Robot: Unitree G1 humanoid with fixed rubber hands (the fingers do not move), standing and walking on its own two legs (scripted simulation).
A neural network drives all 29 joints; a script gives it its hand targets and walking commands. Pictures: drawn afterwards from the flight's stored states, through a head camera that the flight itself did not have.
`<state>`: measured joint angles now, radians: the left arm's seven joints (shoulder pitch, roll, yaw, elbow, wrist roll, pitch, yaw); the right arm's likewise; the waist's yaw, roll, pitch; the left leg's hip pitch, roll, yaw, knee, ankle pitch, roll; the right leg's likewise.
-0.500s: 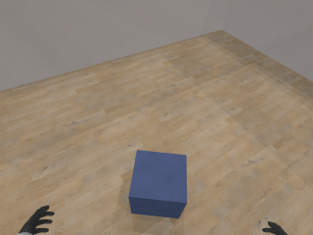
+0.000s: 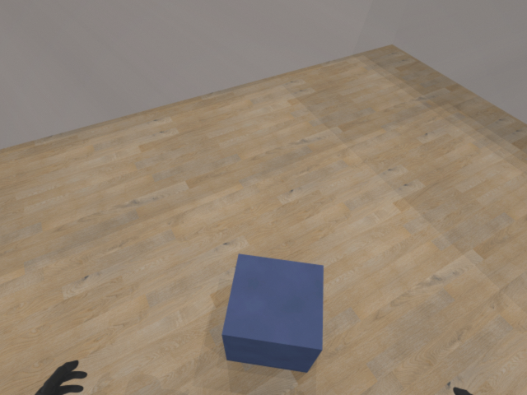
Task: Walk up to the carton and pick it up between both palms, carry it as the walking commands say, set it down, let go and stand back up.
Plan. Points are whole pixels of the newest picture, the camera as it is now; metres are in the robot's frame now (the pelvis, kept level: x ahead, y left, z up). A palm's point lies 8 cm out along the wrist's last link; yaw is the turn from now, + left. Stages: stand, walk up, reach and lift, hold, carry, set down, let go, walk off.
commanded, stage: walk up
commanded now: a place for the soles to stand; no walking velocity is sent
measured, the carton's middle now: (273, 314) +0.46 -0.04 -0.62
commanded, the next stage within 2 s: reach and lift in 1.14 s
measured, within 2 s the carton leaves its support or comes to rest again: neither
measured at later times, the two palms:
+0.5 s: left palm out of the picture +0.11 +0.32 -0.10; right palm out of the picture +0.14 -0.32 -0.10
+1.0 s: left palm out of the picture +0.10 +0.32 -0.09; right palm out of the picture +0.14 -0.32 -0.09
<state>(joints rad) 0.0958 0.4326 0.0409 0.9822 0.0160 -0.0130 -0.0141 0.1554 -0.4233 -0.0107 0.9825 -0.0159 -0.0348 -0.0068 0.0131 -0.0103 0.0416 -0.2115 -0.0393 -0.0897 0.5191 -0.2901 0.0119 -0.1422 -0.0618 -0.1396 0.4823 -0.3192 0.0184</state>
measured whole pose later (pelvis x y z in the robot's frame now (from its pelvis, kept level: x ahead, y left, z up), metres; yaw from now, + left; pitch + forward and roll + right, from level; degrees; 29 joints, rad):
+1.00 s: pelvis +0.01 -0.01 +0.00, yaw +1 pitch -2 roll +0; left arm 0.11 0.42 0.04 0.97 0.01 -0.01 0.00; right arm 0.10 -0.40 -0.02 0.96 -0.01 -0.03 0.00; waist 0.03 -0.01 0.05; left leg -0.18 -0.03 -0.06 0.51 -0.30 0.00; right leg -0.11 -0.05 -0.09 0.50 -0.35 0.01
